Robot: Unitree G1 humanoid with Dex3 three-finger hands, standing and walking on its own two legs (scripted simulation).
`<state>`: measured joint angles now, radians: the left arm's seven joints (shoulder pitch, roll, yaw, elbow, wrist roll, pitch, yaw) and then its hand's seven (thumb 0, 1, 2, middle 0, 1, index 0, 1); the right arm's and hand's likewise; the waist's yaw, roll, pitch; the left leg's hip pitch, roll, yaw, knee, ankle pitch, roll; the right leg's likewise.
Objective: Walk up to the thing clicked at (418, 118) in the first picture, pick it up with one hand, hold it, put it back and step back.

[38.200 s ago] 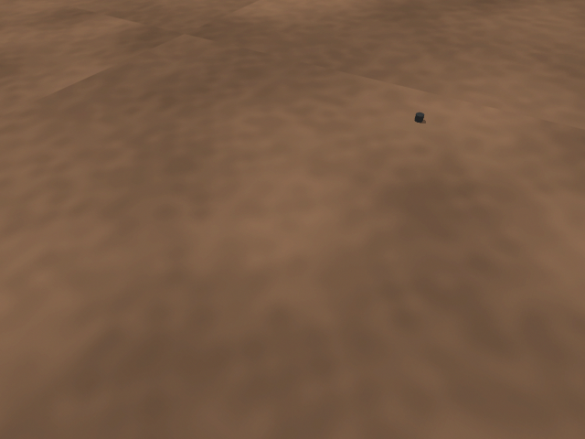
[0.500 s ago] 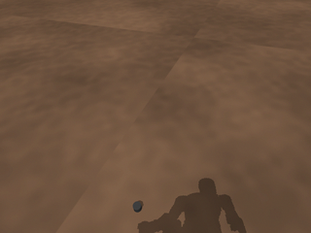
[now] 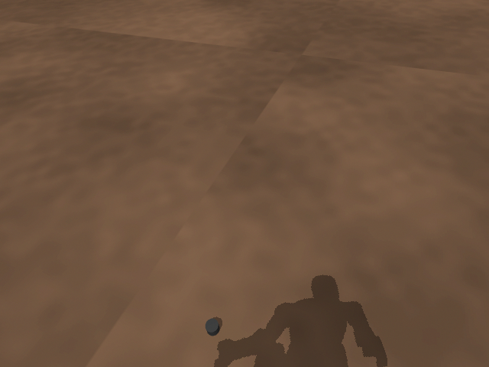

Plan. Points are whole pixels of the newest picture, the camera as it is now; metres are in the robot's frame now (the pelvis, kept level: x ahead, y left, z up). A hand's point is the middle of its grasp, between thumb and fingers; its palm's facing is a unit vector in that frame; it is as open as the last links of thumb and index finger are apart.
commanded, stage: stand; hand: left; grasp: from above
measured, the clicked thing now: (212, 327) +0.46 +0.21 -0.76
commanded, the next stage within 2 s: step back in 0.88 s
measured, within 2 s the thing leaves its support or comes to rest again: neither
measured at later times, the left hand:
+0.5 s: hand out of the picture +0.08 +0.24 -0.16, palm faces +0.00 -0.94 -0.34, open 7.4 cm
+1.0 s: hand out of the picture +0.09 +0.25 -0.16, palm faces +0.01 -0.93 -0.36, open 7.4 cm
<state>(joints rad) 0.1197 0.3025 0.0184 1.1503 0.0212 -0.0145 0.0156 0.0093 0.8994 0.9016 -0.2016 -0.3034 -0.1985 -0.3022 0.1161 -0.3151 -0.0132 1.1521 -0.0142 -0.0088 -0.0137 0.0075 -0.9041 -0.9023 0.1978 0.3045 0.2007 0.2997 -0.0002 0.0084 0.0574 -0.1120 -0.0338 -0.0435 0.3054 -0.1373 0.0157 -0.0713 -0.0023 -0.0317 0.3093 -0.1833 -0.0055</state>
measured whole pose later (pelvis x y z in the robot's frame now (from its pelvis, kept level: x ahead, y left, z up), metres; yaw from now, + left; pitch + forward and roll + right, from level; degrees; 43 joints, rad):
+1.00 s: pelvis -0.01 -0.01 -0.01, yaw +0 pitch -2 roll -1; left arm 0.08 0.34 0.05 1.07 0.00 0.00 0.01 0.01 0.90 0.90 -0.20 -0.30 -0.20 -0.30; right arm 0.07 -0.37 -0.02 1.06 0.00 0.01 0.00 0.01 -0.90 -0.90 0.20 0.30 0.20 0.30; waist -0.01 0.02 0.14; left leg -0.23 -0.02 -0.06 0.50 -0.19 0.01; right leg -0.14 0.02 -0.05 0.40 -0.22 -0.03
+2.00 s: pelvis -0.22 +0.08 -0.03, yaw +0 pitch -3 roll +1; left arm 0.08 0.40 0.08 0.79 0.02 0.06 0.02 0.01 0.90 0.90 -0.20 -0.30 -0.20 -0.30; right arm 0.14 -0.36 -0.04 0.89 -0.03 0.03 -0.01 0.01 -0.90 -0.90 0.20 0.30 0.20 0.30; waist 0.01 -0.09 0.23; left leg -0.22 -0.06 -0.02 0.63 -0.35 0.03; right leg -0.43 -0.01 0.13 0.79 -0.41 0.00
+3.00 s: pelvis -0.56 +0.04 -0.02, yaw +1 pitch -3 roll -1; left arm 0.13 0.37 0.08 0.78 0.02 0.09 0.00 0.01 0.90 0.90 -0.20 -0.30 -0.20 -0.30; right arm 0.20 -0.36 -0.03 0.86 -0.04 0.03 -0.03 0.01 -0.90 -0.90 0.20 0.31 0.21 0.30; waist -0.02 -0.05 0.14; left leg -0.31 0.01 -0.02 0.62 -0.26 0.03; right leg -0.51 0.10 0.14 1.26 -0.48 0.00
